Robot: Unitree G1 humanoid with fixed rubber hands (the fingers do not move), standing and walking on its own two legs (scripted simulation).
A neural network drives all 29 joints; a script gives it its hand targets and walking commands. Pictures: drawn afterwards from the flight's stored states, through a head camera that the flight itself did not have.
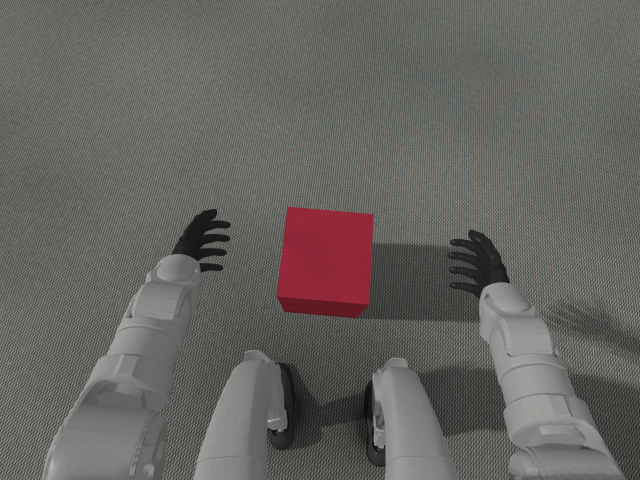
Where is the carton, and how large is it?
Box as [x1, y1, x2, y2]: [277, 207, 373, 317]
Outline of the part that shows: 287,207 277,290 277,297 284,311 356,317 368,304 373,214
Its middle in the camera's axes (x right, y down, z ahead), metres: +0.01 +0.06 +0.99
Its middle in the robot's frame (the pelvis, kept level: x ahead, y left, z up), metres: +0.48 -0.01 -0.55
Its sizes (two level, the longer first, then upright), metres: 0.210 0.200 0.250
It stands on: the floor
